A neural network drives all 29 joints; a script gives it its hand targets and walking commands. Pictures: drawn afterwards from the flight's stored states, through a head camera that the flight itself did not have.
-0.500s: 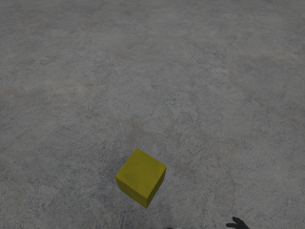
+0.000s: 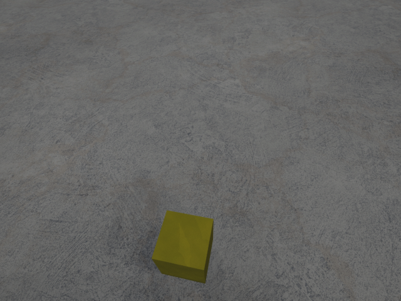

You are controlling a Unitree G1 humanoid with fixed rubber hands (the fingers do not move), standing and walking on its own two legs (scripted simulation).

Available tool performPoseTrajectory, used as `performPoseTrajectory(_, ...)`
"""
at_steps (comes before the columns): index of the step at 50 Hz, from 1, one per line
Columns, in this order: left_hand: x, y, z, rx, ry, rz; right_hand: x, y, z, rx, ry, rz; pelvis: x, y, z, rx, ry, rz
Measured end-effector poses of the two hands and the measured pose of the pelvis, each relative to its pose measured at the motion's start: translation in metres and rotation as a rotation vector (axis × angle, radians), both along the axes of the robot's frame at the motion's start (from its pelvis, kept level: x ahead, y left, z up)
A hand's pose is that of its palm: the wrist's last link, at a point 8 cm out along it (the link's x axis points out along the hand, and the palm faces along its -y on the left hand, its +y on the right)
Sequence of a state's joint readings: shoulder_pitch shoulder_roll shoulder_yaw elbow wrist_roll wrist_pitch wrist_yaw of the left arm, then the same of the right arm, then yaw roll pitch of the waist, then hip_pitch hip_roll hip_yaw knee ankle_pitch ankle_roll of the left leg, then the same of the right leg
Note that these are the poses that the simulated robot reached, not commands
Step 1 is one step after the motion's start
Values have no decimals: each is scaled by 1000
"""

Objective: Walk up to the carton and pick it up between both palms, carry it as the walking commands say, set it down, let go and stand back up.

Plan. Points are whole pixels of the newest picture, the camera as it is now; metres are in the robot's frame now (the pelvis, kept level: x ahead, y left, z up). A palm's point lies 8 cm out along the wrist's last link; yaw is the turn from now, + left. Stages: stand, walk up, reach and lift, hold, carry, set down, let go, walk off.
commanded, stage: walk up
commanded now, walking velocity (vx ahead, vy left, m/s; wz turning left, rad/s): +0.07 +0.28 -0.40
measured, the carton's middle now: (186, 247) +0.42 +0.08 -0.63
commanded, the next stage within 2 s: none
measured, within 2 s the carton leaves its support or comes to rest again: neither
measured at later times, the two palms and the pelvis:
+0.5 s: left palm out of the picture +0.12 +0.37 -0.13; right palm out of the picture +0.04 -0.14 -0.14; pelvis +0.01 +0.12 -0.01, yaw -9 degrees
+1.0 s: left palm out of the picture +0.05 +0.34 -0.13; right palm out of the picture -0.04 -0.10 -0.13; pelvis -0.02 +0.12 +0.01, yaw -10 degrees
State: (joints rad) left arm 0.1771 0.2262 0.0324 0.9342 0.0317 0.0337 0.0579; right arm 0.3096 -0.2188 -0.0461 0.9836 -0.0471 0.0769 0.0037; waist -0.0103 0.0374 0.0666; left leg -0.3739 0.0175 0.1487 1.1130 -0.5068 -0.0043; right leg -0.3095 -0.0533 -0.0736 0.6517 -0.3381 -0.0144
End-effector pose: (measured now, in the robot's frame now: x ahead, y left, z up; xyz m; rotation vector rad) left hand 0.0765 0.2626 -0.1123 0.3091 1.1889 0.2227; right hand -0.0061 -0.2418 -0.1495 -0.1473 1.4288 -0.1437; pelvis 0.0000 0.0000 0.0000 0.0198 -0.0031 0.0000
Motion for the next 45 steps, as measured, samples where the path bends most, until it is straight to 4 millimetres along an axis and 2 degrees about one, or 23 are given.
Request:
performPoseTrajectory(6, 0, 32, 10, -9, 63, -17, 43, 24, 20, -6, -117, 0, 10, 36, 14, 23, 7, -44)
performPoseTrajectory(11, 5, 78, -5, -36, 91, -31, 73, 53, 26, -65, -186, 18, 19, 79, 7, 13, 18, -65)
performPoseTrajectory(13, 12, 99, -18, -37, 96, -42, 76, 66, 22, -96, -204, 8, 22, 96, -3, -5, 23, -74)
performPoseTrajectory(15, 20, 114, -22, -29, 93, -44, 72, 81, 23, -101, -193, -3, 20, 103, -4, -8, 21, -88)
performPoseTrajectory(18, 33, 124, -22, -40, 75, -66, 63, 98, 26, -97, -177, -28, 17, 110, -1, -13, 20, -109)
performPoseTrajectory(23, 44, 118, -19, -62, 59, -102, 54, 108, 18, -83, -173, -77, 12, 117, -2, -10, 14, -135)
performPoseTrajectory(28, 48, 97, -19, -62, 27, -146, 42, 93, -1, -75, -200, -115, -4, 111, -13, -6, 12, -167)
performPoseTrajectory(31, 36, 83, -12, -67, 13, -164, 32, 87, -4, -60, -170, -133, -12, 108, -9, -5, -3, -168)
performPoseTrajectory(37, 9, 67, 3, -90, 55, -138, 17, 90, 13, -34, -151, -160, -14, 107, 13, 3, -7, -171)
performPoseTrajectory(41, -3, 63, 1, -119, 68, -117, 4, 102, 19, -28, -126, -174, -14, 110, 18, -6, -5, -162)
performPoseTrajectory(45, -18, 68, -11, -152, 104, -97, -7, 119, 18, -36, -124, -180, -14, 118, 15, -33, -1, -148)
